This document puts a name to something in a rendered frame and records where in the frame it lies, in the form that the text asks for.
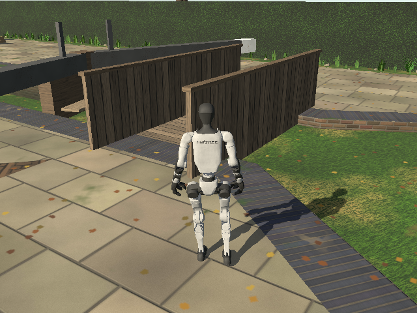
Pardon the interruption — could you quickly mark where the right robot thigh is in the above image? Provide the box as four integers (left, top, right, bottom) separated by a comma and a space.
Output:
218, 181, 231, 222

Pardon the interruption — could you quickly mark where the right robot hand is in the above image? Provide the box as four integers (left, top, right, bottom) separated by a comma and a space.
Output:
230, 181, 244, 195

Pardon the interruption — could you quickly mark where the right robot upper arm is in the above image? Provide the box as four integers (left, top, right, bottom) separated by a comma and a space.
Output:
221, 131, 238, 167

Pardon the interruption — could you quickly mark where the robot right forearm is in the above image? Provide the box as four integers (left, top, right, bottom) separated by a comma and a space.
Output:
231, 158, 243, 183

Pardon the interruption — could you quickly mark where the robot left forearm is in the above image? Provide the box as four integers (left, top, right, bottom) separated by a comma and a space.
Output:
172, 158, 184, 183

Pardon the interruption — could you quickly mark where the robot left foot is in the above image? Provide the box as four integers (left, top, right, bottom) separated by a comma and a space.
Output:
197, 245, 207, 261

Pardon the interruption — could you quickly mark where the left robot hand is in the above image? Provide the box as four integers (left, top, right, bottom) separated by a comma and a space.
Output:
171, 182, 186, 196

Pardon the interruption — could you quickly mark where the left robot upper arm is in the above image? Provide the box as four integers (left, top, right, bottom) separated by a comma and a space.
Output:
177, 132, 194, 168

